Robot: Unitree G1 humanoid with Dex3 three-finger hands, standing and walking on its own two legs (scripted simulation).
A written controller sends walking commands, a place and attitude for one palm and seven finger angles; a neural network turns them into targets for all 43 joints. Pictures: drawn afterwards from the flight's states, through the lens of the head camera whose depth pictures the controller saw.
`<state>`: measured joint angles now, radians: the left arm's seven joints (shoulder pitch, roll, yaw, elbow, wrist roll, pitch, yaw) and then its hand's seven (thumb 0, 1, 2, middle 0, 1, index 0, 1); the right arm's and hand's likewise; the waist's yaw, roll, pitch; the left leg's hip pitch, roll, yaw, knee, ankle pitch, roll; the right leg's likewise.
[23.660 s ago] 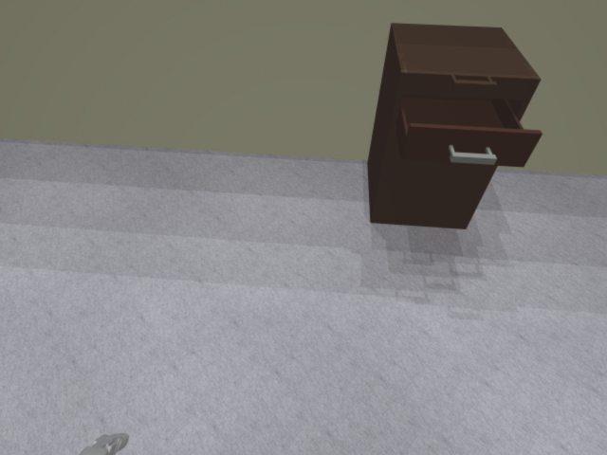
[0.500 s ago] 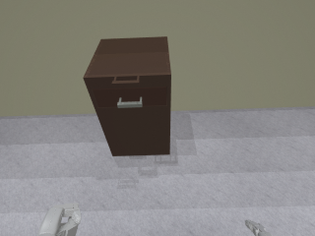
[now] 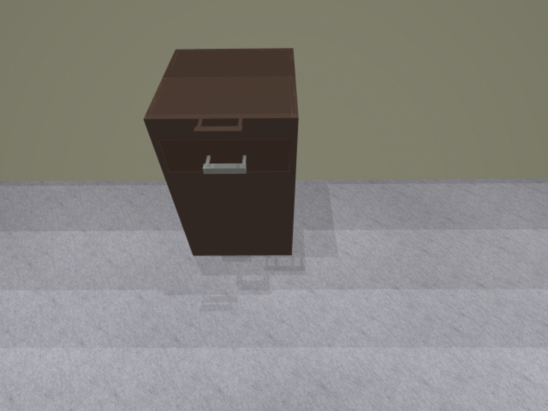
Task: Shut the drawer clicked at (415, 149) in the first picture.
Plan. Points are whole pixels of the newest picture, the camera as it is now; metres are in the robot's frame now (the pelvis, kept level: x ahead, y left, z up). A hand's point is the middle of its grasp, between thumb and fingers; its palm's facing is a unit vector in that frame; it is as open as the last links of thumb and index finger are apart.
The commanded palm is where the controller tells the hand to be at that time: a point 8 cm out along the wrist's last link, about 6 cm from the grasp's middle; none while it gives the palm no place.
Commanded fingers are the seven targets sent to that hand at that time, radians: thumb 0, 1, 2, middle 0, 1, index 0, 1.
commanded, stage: let the arm hang, fingers relaxed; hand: left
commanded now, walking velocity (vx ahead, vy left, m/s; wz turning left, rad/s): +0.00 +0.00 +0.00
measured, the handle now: (225, 163) +0.81 +0.21 -0.20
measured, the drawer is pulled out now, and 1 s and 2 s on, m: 0.00 0.00 0.00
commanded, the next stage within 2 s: look to check the result in 0.42 s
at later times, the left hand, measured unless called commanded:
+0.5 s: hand out of the picture +0.02 +0.16 -0.17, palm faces +0.00 -0.98 -0.21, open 7.4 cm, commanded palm none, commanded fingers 0.00 0.90 0.90 -0.20 -0.30 -0.20 -0.30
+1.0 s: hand out of the picture +0.03 +0.15 -0.17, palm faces +0.01 -0.98 -0.22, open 7.4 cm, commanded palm none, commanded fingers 0.00 0.90 0.90 -0.20 -0.30 -0.20 -0.30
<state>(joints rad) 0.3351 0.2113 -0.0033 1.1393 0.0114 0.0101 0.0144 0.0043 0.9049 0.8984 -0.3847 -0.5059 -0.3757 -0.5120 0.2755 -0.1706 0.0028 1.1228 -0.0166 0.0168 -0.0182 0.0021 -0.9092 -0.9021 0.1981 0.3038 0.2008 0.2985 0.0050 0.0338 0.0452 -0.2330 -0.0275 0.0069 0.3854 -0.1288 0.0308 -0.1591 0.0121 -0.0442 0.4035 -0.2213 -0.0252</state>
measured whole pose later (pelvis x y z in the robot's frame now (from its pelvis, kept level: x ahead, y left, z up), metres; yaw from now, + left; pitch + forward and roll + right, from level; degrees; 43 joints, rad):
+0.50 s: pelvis +0.01 -0.01 +0.00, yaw -1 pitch -1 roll +0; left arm 0.25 0.16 0.00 1.13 0.01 -0.01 0.02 0.00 0.91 0.90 -0.20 -0.30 -0.20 -0.30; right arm 0.27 -0.16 -0.01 1.15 -0.02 0.00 -0.03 0.00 -0.91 -0.90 0.20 0.30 0.20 0.30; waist -0.01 0.02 0.04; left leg -0.21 -0.01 0.01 0.37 -0.14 0.01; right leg -0.13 0.03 -0.04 0.38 -0.23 -0.04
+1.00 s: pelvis +0.02 -0.02 +0.00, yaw -1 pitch -1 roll +0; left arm 0.25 0.16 0.00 1.15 0.01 -0.01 0.03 0.00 0.90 0.90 -0.20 -0.30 -0.20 -0.30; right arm 0.22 -0.17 -0.01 1.15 -0.02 0.00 -0.03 0.00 -0.91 -0.90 0.20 0.30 0.20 0.30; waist 0.00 0.02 0.05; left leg -0.19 0.01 0.00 0.36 -0.15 -0.01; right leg -0.10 0.05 -0.04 0.35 -0.23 -0.06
